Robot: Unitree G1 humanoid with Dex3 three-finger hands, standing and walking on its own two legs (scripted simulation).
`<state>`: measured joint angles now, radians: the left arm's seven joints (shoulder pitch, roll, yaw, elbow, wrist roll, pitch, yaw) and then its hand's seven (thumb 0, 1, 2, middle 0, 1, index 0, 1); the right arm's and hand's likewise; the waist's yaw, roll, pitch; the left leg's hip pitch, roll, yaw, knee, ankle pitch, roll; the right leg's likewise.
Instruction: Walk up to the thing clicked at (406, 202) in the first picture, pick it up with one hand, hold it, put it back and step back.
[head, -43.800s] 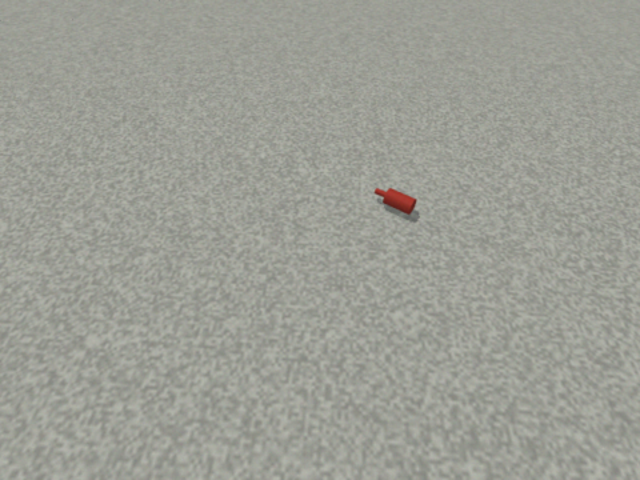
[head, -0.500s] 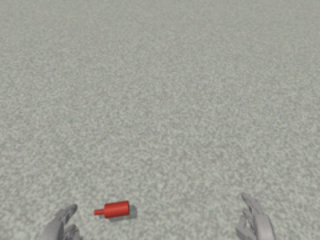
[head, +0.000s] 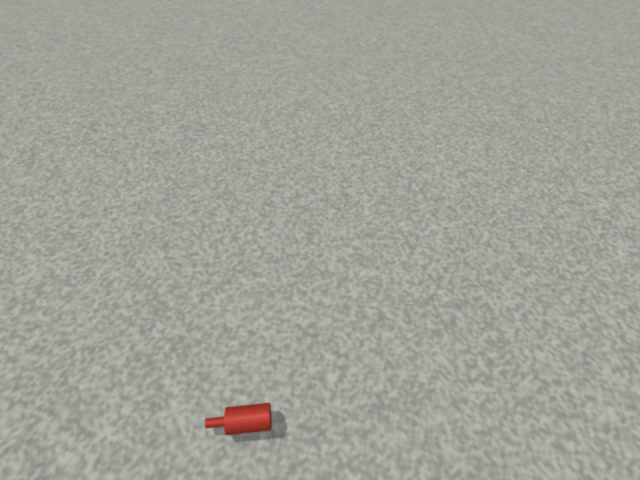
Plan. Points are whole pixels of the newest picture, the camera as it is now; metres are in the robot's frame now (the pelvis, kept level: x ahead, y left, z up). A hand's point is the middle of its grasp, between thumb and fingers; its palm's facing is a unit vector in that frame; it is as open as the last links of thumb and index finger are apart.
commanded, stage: stand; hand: left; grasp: from above
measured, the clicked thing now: (238, 419) +0.43 +0.23 -0.73
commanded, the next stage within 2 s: none
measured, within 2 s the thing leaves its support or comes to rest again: neither
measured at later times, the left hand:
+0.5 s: hand out of the picture +0.04 +0.23 -0.15, palm faces +0.03 -0.94 -0.33, open 7.4 cm
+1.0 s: hand out of the picture +0.06 +0.23 -0.15, palm faces +0.01 -0.94 -0.33, open 7.4 cm
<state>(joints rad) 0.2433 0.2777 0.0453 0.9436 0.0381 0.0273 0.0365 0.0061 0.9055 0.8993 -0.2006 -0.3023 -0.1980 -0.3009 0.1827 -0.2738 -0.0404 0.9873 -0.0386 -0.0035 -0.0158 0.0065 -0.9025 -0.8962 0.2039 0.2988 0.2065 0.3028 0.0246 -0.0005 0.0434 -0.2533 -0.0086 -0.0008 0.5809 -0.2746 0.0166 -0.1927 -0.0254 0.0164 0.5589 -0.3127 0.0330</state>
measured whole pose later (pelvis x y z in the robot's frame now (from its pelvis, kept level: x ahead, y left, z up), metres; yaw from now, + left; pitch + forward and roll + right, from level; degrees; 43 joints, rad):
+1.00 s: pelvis +0.00 -0.01 +0.02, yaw -1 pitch -4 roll +0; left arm 0.13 0.31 0.03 1.15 0.02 0.00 0.02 0.00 0.90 0.90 -0.20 -0.30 -0.20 -0.30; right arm 0.12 -0.31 -0.02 1.15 -0.01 0.00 -0.01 0.00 -0.90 -0.90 0.20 0.30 0.21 0.30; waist 0.00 0.00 0.07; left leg -0.12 0.00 0.00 0.35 -0.16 0.00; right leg -0.07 -0.01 0.02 0.33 -0.19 0.02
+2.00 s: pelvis +0.01 -0.01 +0.02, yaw -1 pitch -3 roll +0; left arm 0.11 0.33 0.02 1.13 0.02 0.00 0.01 0.00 0.91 0.90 -0.20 -0.30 -0.20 -0.30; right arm 0.11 -0.33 -0.01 1.15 -0.01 -0.01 0.00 0.00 -0.90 -0.90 0.20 0.30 0.21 0.30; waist 0.00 0.00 0.05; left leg -0.11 0.01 0.00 0.33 -0.16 0.00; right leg -0.06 -0.01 0.02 0.31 -0.20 0.02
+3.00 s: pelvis -0.21 +0.00 +0.00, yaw +0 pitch -2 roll -2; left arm 0.19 0.42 0.10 0.87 0.02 0.06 0.02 0.00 0.90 0.90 -0.20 -0.30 -0.20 -0.30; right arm 0.14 -0.35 -0.04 0.90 -0.03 0.05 0.00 0.00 -0.90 -0.90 0.21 0.30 0.21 0.30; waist 0.02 -0.04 0.15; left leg -0.29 0.00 0.02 0.54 -0.22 0.05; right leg -0.46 0.13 0.17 1.23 -0.44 0.02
